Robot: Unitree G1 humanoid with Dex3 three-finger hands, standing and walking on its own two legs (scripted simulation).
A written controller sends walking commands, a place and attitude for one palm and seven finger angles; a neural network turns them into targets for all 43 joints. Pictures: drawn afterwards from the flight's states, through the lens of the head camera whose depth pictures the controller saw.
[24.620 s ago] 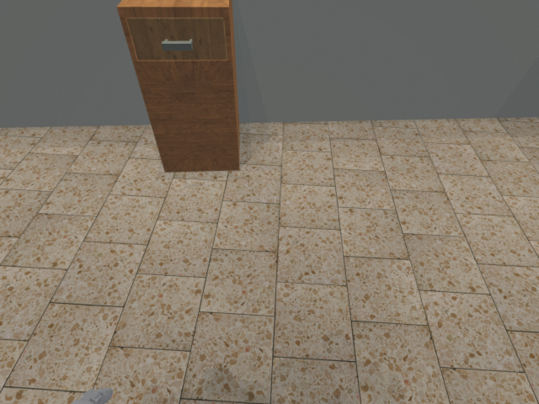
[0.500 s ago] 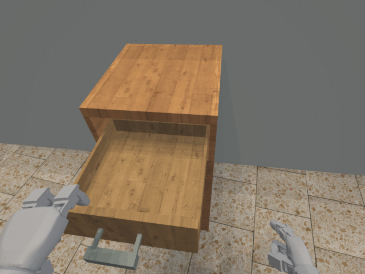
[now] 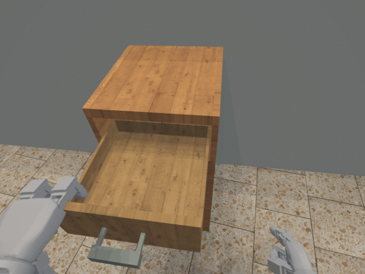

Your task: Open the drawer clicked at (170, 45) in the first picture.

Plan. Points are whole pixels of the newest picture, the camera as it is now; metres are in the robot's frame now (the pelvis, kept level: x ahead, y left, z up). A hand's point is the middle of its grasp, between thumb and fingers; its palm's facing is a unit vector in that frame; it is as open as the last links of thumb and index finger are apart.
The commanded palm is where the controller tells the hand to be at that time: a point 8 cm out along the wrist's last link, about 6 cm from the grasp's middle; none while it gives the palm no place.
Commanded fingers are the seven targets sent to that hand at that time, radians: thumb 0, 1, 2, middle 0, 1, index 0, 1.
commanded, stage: draw the hand back to the body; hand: left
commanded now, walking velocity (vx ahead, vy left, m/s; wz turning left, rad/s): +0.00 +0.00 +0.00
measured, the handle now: (119, 245) +0.18 +0.19 -0.05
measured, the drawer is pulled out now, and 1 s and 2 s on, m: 0.30 0.30 0.30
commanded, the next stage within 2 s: step back with the hand held close in 1.08 s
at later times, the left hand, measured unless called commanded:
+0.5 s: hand (76, 197) +0.18 +0.21 +0.16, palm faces +0.39 -0.83 -0.41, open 12.0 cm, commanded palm +0.12 +0.25 +0.18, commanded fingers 0.00 0.27 0.63 -0.25 -0.70 -0.25 -0.70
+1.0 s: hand (84, 207) +0.17 +0.19 +0.16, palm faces +0.42 -0.81 -0.42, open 7.9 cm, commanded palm +0.12 +0.23 +0.18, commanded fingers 0.00 0.90 0.90 -0.20 -0.30 -0.20 -0.30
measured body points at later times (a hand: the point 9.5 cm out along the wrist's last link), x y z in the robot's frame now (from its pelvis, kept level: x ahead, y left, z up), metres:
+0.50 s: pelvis +0.01 -0.03 +0.01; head +0.00 -0.05 +0.46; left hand +0.16 +0.25 +0.19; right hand +0.21 -0.23 -0.08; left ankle -0.04 +0.07 -0.73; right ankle +0.00 -0.12 -0.73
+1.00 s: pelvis +0.00 -0.06 +0.01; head -0.01 -0.09 +0.46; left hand +0.14 +0.23 +0.19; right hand +0.21 -0.26 -0.07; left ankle -0.04 +0.07 -0.73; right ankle +0.00 -0.12 -0.73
